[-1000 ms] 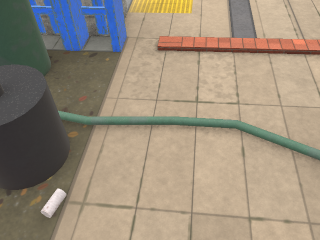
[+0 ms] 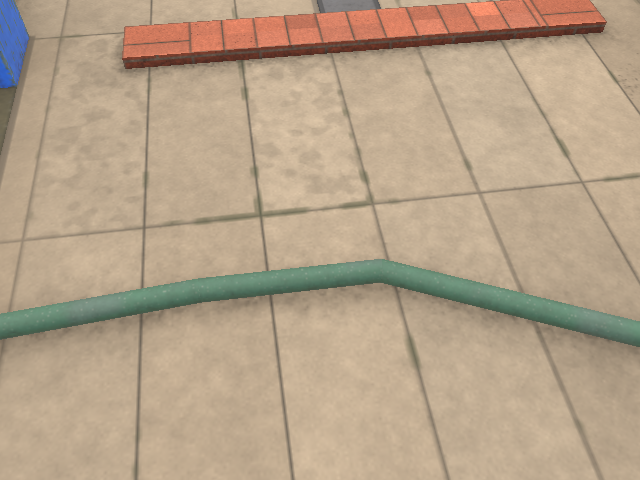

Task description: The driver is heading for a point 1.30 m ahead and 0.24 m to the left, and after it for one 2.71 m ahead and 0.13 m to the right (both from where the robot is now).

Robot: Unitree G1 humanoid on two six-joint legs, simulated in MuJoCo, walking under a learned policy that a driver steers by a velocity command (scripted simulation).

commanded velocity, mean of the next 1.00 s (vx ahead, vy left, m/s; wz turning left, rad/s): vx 0.50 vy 0.00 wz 0.01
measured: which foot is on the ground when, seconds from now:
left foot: up 0.00-0.08, down 0.10-0.66, up 0.68-1.00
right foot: down 0.00-0.10, up 0.12-0.62, down 0.64-1.00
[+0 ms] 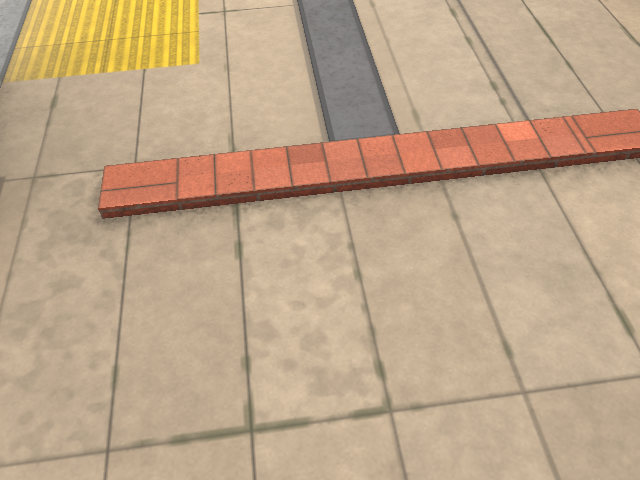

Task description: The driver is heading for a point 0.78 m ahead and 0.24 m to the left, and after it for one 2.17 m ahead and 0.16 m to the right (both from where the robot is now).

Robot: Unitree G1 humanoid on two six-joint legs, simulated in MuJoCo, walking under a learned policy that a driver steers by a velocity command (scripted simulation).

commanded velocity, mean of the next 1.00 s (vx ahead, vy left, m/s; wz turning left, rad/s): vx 0.50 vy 0.00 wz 0.48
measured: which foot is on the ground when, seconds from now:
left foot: up 0.00-0.08, down 0.10-0.68, up 0.70-0.74, down 0.76-0.86, up 0.88-1.00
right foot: down 0.00-0.22, up 0.24-0.66, down 0.68-1.00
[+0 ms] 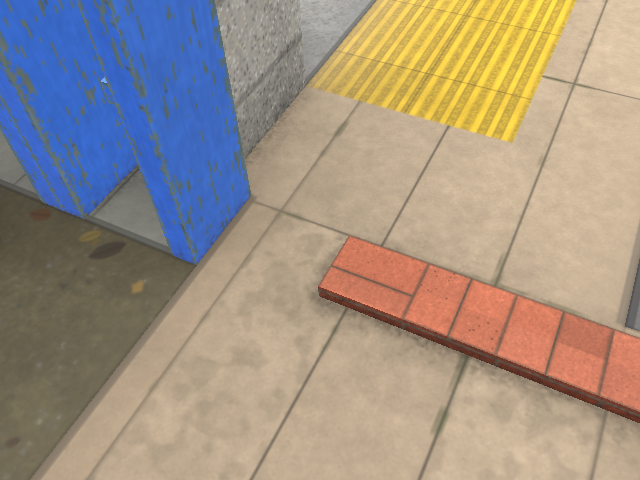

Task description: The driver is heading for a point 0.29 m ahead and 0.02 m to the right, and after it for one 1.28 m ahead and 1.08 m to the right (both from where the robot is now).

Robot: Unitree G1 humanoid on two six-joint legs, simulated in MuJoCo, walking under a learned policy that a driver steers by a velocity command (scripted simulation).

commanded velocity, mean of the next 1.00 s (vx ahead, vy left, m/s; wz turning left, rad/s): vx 0.50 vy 0.00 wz -0.32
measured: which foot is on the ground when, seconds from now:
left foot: up 0.00-0.16, down 0.18-0.70, up 0.72-1.00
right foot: down 0.00-0.18, up 0.20-0.68, down 0.70-1.00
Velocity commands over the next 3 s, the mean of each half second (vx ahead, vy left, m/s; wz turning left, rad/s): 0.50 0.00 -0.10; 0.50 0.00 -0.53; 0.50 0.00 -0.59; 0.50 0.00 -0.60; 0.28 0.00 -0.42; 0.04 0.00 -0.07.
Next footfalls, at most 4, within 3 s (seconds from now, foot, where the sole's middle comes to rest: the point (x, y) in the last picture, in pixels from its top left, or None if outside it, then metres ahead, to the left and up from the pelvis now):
0.18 left None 0.16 0.12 -0.79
0.70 right None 0.45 -0.07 -0.79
1.14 left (359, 358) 0.76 0.04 -0.79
1.64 right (547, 333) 0.82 -0.39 -0.74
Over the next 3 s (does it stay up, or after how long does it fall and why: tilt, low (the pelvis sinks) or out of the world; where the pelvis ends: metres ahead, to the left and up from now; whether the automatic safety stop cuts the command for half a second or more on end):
stays up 1.02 -0.56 -0.01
